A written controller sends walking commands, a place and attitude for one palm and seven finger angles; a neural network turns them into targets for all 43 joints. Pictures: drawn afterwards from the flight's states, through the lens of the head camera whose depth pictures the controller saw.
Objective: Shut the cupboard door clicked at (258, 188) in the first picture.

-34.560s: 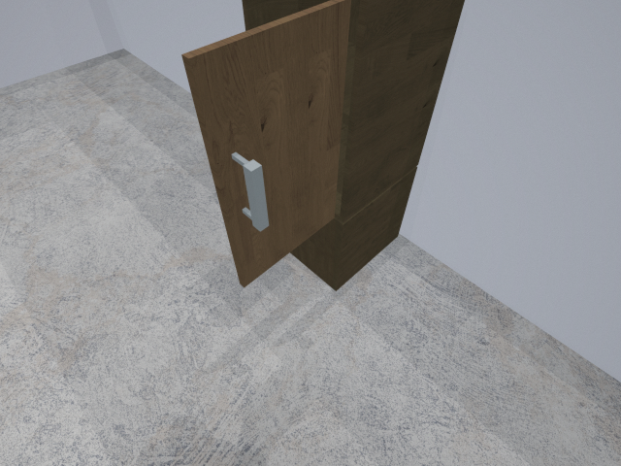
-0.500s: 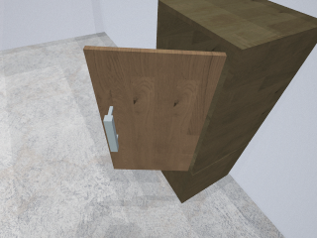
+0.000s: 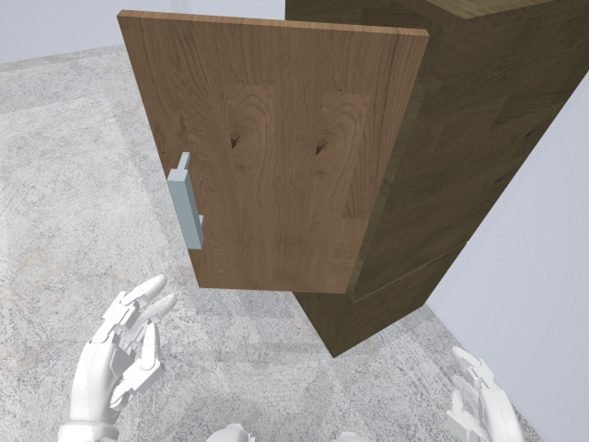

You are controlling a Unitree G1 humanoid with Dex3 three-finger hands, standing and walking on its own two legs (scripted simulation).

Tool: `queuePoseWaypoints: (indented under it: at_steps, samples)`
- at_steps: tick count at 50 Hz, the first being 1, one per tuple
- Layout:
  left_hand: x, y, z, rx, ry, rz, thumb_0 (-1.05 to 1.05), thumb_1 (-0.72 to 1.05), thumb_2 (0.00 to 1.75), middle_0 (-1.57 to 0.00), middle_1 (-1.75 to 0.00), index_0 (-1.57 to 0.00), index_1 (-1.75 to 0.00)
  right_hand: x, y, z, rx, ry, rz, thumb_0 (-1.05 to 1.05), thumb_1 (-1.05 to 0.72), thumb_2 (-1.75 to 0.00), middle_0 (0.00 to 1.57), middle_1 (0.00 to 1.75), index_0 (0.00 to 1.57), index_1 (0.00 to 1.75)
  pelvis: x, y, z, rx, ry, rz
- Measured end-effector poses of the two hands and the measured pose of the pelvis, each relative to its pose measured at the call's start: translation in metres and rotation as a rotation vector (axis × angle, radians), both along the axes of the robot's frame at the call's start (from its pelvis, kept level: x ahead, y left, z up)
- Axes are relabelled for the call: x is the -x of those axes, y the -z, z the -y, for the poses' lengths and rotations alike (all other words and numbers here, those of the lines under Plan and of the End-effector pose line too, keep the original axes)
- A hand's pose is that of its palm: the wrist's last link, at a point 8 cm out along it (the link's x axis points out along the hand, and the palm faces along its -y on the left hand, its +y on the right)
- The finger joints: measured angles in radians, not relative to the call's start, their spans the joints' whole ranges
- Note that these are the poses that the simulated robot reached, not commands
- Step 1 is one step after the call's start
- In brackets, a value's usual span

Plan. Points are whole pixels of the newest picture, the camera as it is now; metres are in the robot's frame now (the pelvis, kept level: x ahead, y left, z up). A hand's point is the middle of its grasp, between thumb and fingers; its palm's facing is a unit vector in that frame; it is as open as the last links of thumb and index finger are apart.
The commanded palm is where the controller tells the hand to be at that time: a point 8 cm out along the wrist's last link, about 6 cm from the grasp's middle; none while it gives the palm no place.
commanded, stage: raise the hand and make a fist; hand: left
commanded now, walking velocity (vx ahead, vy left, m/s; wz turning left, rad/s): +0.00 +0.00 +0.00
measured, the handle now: (190, 202) +0.46 +0.19 +0.05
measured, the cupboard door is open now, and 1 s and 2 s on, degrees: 59 59 59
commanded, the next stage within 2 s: bring the fist close to the handle in 1.60 s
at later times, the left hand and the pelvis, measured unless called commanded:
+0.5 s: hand (154, 373) +0.20 +0.18 +0.02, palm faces +0.02 -1.00 -0.02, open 4.2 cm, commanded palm +0.17 +0.23 +0.03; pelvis +0.01 -0.02 -0.03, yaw +1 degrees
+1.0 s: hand (139, 353) +0.22 +0.20 +0.04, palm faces +0.01 -1.00 -0.02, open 3.1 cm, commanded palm +0.20 +0.25 +0.05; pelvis +0.01 +0.01 -0.02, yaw +1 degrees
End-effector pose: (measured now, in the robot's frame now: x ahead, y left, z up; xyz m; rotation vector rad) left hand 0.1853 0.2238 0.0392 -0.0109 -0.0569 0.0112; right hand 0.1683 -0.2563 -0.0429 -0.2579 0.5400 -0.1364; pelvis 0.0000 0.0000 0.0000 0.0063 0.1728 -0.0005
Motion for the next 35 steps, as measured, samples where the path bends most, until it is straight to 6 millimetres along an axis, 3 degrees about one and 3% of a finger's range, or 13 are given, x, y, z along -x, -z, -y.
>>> queuePoseWaypoints:
  at_steps: [5, 8, 11, 15, 20, 28, 35]
  samples:
    - [0.041, 0.048, -0.003, 0.013, -0.035, -0.151, 0.01, 0.90, 0.90, -0.41, -0.53, -0.42, -0.53, -0.050, 0.009, 0.003, 0.032, -0.072, 0.095, 0.01, -0.91, -0.90, 0.20, 0.30, 0.20, 0.30, 0.002, 0.033, 0.012, 0.013, -0.017, -0.050]
    - [0.057, 0.046, -0.009, -0.015, -0.100, -0.162, 0.02, 0.90, 0.90, -0.47, -0.59, -0.47, -0.59, -0.068, 0.021, -0.006, 0.022, -0.109, 0.108, 0.01, -0.91, -0.90, 0.20, 0.30, 0.20, 0.30, 0.001, 0.042, 0.018, 0.030, -0.032, -0.065]
    - [0.053, 0.029, -0.009, -0.055, -0.103, -0.074, 0.02, 0.90, 0.90, -0.52, -0.65, -0.52, -0.65, -0.074, 0.037, -0.019, -0.004, -0.142, 0.086, 0.01, -0.91, -0.90, 0.20, 0.30, 0.20, 0.30, 0.001, 0.049, 0.023, 0.045, -0.043, -0.079]
    - [0.030, 0.018, -0.003, -0.061, -0.023, -0.024, 0.02, 0.90, 0.90, -0.59, -0.73, -0.60, -0.73, -0.063, 0.061, -0.031, -0.063, -0.133, 0.015, 0.01, -0.91, -0.90, 0.20, 0.30, 0.20, 0.30, 0.003, 0.051, 0.026, 0.053, -0.046, -0.095]
    - [0.006, 0.022, -0.001, -0.028, 0.035, -0.133, 0.02, 0.90, 0.90, -0.68, -0.83, -0.69, -0.83, -0.032, 0.076, -0.032, -0.119, -0.052, -0.096, 0.02, -0.91, -0.90, 0.21, 0.30, 0.21, 0.30, -0.001, 0.044, 0.025, 0.042, -0.035, -0.102]
    - [0.003, 0.011, -0.014, -0.035, -0.018, -0.119, 0.02, 0.90, 0.90, -0.83, -0.99, -0.83, -0.99, 0.008, 0.072, -0.010, -0.062, 0.042, -0.188, 0.02, -0.90, -0.90, 0.21, 0.30, 0.21, 0.30, -0.006, 0.033, 0.014, 0.037, -0.021, -0.101]
    - [-0.001, 0.010, -0.013, -0.028, 0.016, -0.099, 0.02, 0.90, 0.90, -0.96, -1.13, -0.96, -1.13, 0.005, 0.058, -0.004, -0.002, 0.054, -0.162, 0.02, -0.91, -0.90, 0.21, 0.30, 0.20, 0.30, -0.006, 0.030, 0.003, 0.045, -0.018, -0.096]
